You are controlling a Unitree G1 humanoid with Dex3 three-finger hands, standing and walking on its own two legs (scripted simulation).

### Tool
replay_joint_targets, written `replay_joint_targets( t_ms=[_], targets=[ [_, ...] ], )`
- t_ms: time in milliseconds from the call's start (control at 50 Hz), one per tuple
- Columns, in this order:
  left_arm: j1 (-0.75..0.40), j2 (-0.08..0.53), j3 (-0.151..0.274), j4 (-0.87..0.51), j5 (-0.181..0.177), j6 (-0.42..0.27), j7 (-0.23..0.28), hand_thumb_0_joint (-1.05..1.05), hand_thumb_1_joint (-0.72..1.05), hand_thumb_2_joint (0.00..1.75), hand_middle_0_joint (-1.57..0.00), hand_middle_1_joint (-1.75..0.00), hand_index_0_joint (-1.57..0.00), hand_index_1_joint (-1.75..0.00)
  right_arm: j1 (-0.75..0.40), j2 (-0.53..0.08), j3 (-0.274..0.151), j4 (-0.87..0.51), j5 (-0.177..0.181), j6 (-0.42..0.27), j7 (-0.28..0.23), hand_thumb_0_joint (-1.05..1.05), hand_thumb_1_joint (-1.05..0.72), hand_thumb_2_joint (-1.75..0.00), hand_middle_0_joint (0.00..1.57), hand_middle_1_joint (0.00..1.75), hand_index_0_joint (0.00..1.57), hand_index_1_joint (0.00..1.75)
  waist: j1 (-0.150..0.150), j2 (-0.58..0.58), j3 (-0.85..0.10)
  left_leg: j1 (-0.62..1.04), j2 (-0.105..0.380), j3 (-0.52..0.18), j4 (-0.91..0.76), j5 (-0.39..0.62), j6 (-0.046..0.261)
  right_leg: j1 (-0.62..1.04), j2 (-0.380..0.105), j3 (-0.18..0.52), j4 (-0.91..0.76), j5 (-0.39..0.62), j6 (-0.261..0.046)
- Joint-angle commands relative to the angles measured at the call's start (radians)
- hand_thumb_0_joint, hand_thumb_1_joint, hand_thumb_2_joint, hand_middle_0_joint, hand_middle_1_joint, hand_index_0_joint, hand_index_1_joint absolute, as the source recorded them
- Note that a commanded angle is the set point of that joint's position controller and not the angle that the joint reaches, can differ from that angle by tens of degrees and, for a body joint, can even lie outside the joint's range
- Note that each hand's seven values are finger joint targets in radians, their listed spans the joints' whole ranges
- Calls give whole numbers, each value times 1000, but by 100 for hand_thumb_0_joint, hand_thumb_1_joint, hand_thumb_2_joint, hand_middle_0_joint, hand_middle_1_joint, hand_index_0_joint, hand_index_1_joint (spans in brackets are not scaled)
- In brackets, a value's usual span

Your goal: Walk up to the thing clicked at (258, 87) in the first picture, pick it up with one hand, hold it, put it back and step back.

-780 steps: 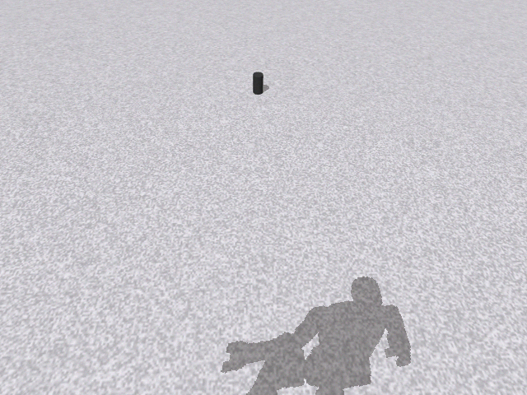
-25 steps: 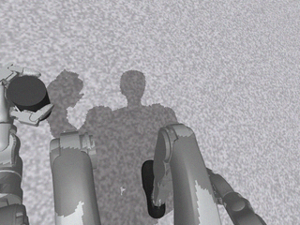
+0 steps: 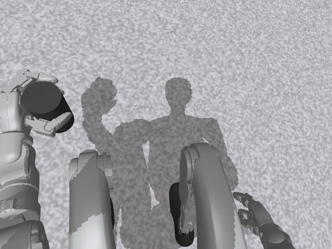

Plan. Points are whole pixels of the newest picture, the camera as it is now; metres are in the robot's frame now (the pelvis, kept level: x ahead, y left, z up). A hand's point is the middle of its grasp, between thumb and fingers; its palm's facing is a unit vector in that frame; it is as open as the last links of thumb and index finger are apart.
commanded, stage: settle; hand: left
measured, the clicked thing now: (51, 110) +0.42 +0.24 -0.07
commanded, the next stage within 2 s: lift in 0.36 s
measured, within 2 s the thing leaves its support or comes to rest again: neither
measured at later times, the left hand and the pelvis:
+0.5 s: hand (44, 102) +0.42 +0.23 -0.02, palm faces +0.11 -0.99 -0.03, open 9.8 cm; pelvis +0.00 +0.00 +0.02, yaw +2 degrees
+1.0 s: hand (26, 99) +0.39 +0.23 +0.06, palm faces +0.06 -1.00 -0.05, open 9.8 cm; pelvis +0.00 +0.00 +0.07, yaw +3 degrees
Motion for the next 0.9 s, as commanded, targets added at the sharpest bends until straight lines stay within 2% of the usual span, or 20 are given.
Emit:
replay_joint_targets(
  t_ms=[0,20,40,60,100,160,180,200,220,380,440,500,520,640,660,680,740,760,800,880],
  targets=[
    [-350,225,65,-337,-34,-117,6,0,20,133,-136,-149,-136,-151,109,-200,-85,-65,-1,-32,-21,0,-90,-90,20,30,20,30,17,223,-735,465,-13,96,-291,178,48,397,31,-45,-237,209,-65],
    [-327,225,78,-309,-32,-112,6,0,20,133,-137,-150,-137,-151,115,-198,-86,-63,-2,-33,-22,0,-90,-90,20,30,20,30,18,212,-731,464,-13,98,-294,175,50,405,30,-45,-246,206,-62],
    [-345,210,57,-311,-33,-110,6,0,21,133,-138,-150,-138,-152,99,-197,-89,-71,1,-37,-23,0,-90,-90,20,30,20,30,14,203,-714,448,-14,98,-302,136,53,386,32,-44,-253,171,-65],
    [-332,225,87,-288,-33,-108,9,0,20,134,-137,-149,-136,-152,119,-197,-89,-57,2,-38,-22,0,-90,-90,20,30,20,30,14,189,-718,454,-13,99,-298,156,52,395,32,-43,-254,189,-62],
    [-369,197,59,-309,-35,-114,8,0,18,134,-136,-149,-136,-151,108,-194,-91,-63,2,-40,-25,0,-90,-90,20,30,20,30,9,202,-699,459,-14,99,-313,126,51,370,31,-43,-264,158,-65],
    [-362,217,72,-302,-29,-112,8,0,21,134,-136,-149,-136,-151,115,-198,-94,-57,3,-45,-27,0,-90,-90,20,30,20,30,15,223,-708,490,-13,94,-326,135,47,359,29,-47,-258,163,-69],
    [-372,193,49,-306,-28,-113,5,0,21,134,-135,-149,-135,-150,105,-194,-92,-61,4,-47,-26,0,-90,-90,20,30,20,30,9,227,-709,506,-13,90,-332,154,45,348,27,-49,-252,180,-71],
    [-343,197,66,-276,-27,-110,6,0,20,134,-135,-148,-135,-150,116,-193,-94,-55,4,-49,-26,0,-90,-90,20,30,20,30,15,211,-709,504,-15,94,-330,153,46,357,28,-46,-259,175,-69],
    [-369,182,50,-285,-32,-111,3,0,20,135,-135,-149,-135,-151,105,-192,-92,-63,5,-51,-27,0,-90,-90,20,30,20,30,8,212,-707,503,-15,94,-330,151,46,349,27,-46,-259,175,-70],
    [-396,196,65,-262,-30,-115,5,0,17,133,-131,-147,-132,-148,112,-185,-97,-61,7,-61,-28,0,-90,-90,20,30,20,30,19,186,-699,476,-21,108,-348,103,53,379,25,-34,-293,130,-68],
    [-386,183,58,-242,-26,-116,1,0,18,133,-130,-146,-131,-147,122,-182,-95,-60,6,-63,-29,0,-89,-90,20,30,20,30,8,189,-717,498,-21,107,-349,133,52,391,24,-36,-290,158,-66],
    [-408,203,60,-271,-21,-120,-1,0,16,123,-126,-142,-128,-142,119,-184,-99,-57,8,-65,-30,0,-92,-91,20,30,20,30,17,213,-715,518,-21,106,-367,119,49,366,22,-31,-295,142,-71],
    [-361,197,63,-241,-19,-114,-7,0,17,123,-125,-141,-127,-141,129,-187,-100,-48,8,-63,-31,0,-92,-91,20,30,20,30,24,220,-720,546,-20,104,-375,148,46,373,20,-33,-290,166,-71],
    [-352,221,67,-321,-30,-92,-25,0,18,122,-125,-141,-127,-140,131,-181,-110,-72,22,-69,-41,0,-92,-90,20,30,20,30,29,209,-801,570,-24,117,-393,168,52,449,18,-18,-322,184,-70],
    [-360,210,52,-322,-35,-83,-28,0,19,122,-125,-140,-126,-140,136,-180,-110,-67,27,-71,-44,0,-91,-90,20,30,20,30,24,192,-774,556,-25,117,-398,154,55,444,19,-15,-336,172,-70],
    [-346,214,65,-330,-40,-79,-28,0,19,123,-124,-141,-126,-140,143,-178,-111,-57,30,-72,-46,0,-91,-90,20,30,20,30,29,192,-760,557,-24,117,-406,148,55,443,18,-15,-343,167,-70],
    [-348,189,41,-410,-50,-59,-31,0,20,123,-125,-142,-127,-141,141,-178,-117,-81,37,-76,-50,0,-91,-90,20,30,20,30,33,226,-781,606,-23,110,-448,134,51,455,15,-14,-367,157,-73],
    [-306,203,61,-392,-51,-46,-26,0,20,122,-125,-141,-127,-140,138,-177,-118,-84,44,-77,-54,0,-91,-90,20,30,20,30,46,195,-785,617,-23,104,-458,132,52,456,16,-15,-380,152,-73],
    [-304,177,32,-425,-58,-33,-29,0,21,123,-124,-141,-127,-140,138,-172,-120,-81,53,-79,-57,0,-91,-90,20,30,20,30,29,196,-744,612,-22,95,-482,100,53,438,15,-15,-399,128,-73],
    [-250,167,24,-486,-73,-4,-28,0,22,124,-124,-141,-127,-140,129,-166,-123,-99,67,-87,-66,0,-91,-90,20,30,20,30,42,178,-731,637,-20,91,-529,69,57,470,15,-8,-450,104,-70]
  ],
)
